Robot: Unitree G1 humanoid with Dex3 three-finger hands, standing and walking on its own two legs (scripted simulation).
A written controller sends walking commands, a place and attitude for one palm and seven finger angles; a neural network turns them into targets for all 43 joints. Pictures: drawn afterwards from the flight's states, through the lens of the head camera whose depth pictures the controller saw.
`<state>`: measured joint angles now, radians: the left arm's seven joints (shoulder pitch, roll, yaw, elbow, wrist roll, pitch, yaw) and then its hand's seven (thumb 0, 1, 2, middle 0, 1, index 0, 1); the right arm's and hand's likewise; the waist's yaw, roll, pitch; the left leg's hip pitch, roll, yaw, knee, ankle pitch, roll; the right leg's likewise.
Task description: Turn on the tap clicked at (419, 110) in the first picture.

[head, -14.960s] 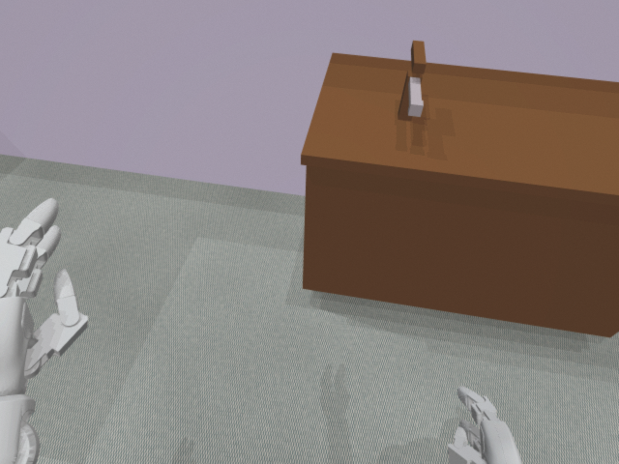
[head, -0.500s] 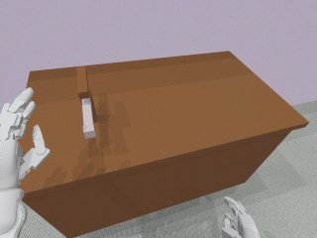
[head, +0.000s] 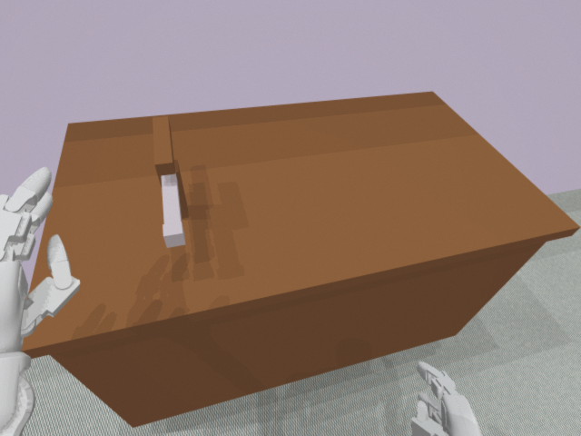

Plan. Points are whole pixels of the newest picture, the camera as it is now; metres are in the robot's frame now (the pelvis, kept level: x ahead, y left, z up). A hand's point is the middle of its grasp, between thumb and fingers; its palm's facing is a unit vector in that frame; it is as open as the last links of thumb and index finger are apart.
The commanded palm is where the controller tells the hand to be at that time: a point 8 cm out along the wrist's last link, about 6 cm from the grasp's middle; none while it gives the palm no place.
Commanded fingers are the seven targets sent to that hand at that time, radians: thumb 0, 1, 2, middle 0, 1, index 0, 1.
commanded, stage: look again from close up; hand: left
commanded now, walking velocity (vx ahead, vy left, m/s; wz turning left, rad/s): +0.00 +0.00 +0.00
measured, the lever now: (174, 234) +0.38 +0.22 +0.05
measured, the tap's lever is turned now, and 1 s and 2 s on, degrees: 0 0 0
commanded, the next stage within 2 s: shuffle to correct the standing spot in 0.04 s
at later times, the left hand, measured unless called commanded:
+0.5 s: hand (154, 257) +0.25 +0.18 +0.16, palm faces +0.39 -0.85 -0.36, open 7.4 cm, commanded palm +0.19 +0.22 +0.17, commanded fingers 0.00 0.90 0.90 -0.20 -0.30 -0.20 -0.30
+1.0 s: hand (247, 255) +0.27 +0.09 +0.16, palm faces +0.38 -0.81 -0.45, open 7.4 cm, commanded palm +0.22 +0.13 +0.17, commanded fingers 0.00 0.90 0.90 -0.20 -0.30 -0.20 -0.30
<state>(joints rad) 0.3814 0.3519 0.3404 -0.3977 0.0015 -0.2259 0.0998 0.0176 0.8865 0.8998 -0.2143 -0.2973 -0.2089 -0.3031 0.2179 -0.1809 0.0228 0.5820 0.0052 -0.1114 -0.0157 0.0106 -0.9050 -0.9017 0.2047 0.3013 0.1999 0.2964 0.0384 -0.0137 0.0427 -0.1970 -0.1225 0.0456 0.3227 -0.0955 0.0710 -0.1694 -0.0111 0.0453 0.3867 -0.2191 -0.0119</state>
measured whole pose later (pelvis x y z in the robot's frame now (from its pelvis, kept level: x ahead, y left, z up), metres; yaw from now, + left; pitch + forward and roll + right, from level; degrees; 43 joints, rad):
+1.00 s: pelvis +0.05 -0.15 +0.00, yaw +0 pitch +1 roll +4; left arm 0.46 0.34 0.34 -0.41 -0.06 -0.19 0.13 0.02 0.88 0.90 -0.22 -0.30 -0.21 -0.30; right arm 0.16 -0.25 -0.01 0.56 0.03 -0.03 -0.05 0.01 -0.91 -0.90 0.20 0.30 0.20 0.30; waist 0.03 -0.01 0.05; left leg -0.38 -0.03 -0.02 0.72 -0.29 0.04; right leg -0.17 0.10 0.02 0.37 -0.22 -0.10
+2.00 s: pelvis -0.12 -0.13 -0.02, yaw -4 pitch -2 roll -1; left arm 0.38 0.42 0.45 -0.44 -0.04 -0.24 0.06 0.02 0.88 0.90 -0.22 -0.30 -0.21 -0.30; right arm 0.34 -0.21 -0.01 0.52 0.03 -0.08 0.02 0.01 -0.91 -0.90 0.20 0.30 0.20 0.30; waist -0.07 -0.01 -0.02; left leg -0.32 -0.04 0.04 0.66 -0.30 0.07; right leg -0.32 0.01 -0.07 0.75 -0.29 -0.03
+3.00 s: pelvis -0.29 -0.07 -0.01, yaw -1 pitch -2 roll +1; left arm 0.37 0.43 0.46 -0.40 -0.03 -0.26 0.12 0.02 0.88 0.90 -0.22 -0.30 -0.21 -0.30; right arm 0.27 -0.19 -0.03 0.59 0.02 -0.14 -0.03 0.01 -0.91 -0.90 0.20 0.30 0.20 0.30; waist -0.05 0.02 0.01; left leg -0.21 0.01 0.01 0.57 -0.32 0.00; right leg -0.41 0.02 -0.04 0.82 -0.43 -0.04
